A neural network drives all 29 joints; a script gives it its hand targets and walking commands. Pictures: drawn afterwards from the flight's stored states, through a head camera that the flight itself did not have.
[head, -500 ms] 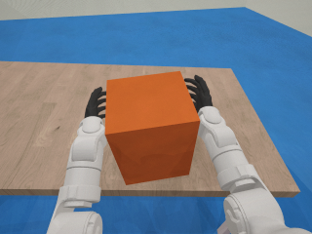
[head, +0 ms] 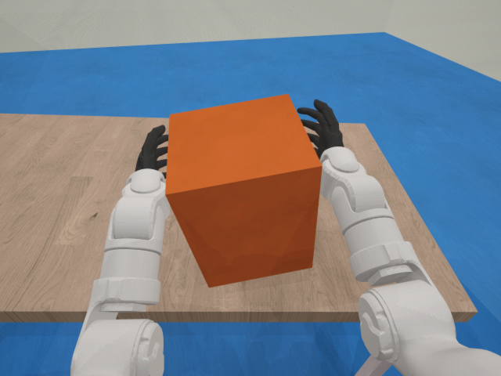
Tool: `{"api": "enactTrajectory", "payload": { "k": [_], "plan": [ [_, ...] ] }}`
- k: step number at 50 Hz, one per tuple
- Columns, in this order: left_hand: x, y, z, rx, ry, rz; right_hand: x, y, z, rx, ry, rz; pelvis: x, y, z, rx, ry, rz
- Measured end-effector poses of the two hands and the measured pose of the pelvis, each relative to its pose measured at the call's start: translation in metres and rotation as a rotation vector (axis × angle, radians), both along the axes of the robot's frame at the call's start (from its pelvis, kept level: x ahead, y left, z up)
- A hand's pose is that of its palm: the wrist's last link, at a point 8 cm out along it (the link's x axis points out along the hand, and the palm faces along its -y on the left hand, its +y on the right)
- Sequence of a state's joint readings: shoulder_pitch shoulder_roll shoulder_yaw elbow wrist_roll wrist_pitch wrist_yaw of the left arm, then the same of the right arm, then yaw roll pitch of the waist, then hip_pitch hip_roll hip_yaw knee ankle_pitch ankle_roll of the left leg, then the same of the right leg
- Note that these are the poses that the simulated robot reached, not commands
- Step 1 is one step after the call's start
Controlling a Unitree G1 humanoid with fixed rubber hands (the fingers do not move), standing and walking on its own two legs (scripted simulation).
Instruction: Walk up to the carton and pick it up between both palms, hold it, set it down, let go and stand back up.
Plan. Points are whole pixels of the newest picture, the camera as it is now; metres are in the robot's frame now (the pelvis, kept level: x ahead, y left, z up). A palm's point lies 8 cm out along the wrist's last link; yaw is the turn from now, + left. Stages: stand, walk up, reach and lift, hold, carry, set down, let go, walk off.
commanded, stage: reach and lift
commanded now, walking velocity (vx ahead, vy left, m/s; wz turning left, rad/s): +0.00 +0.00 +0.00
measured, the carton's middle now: (246, 196) +0.37 +0.03 +0.13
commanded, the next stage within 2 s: hold in 1.18 s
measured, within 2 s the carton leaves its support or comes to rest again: neither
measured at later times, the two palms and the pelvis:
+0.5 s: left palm (153, 155) +0.37 +0.17 +0.21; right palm (340, 126) +0.39 -0.11 +0.26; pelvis +0.00 +0.00 +0.00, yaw +0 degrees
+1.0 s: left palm (153, 140) +0.36 +0.16 +0.24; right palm (349, 109) +0.39 -0.11 +0.29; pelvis +0.00 +0.00 +0.00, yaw +0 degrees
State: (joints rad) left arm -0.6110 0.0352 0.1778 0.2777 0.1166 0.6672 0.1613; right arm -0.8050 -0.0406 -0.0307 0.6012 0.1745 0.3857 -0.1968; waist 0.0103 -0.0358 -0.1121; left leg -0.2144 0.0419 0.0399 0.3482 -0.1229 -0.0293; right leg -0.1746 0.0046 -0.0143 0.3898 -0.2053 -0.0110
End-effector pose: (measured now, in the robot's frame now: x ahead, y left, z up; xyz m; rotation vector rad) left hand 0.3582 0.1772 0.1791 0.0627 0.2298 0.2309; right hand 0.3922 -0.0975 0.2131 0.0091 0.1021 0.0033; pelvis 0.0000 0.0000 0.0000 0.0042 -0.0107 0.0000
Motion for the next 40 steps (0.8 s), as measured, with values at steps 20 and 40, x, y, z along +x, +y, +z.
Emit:
{"api": "enactTrajectory", "payload": {
  "k": [20,40],
  "plan": [
    [0.009,-0.009,0.031,-0.012,-0.019,-0.035,0.0,-0.009,0.038,0.002,-0.016,-0.033,-0.001,0.001,0.0,0.0,-0.003,0.001],
    [0.009,-0.012,0.051,-0.034,-0.013,-0.056,-0.003,-0.011,0.063,0.018,-0.006,-0.053,-0.002,0.001,0.0,0.0,-0.007,0.001]
  ]
}}
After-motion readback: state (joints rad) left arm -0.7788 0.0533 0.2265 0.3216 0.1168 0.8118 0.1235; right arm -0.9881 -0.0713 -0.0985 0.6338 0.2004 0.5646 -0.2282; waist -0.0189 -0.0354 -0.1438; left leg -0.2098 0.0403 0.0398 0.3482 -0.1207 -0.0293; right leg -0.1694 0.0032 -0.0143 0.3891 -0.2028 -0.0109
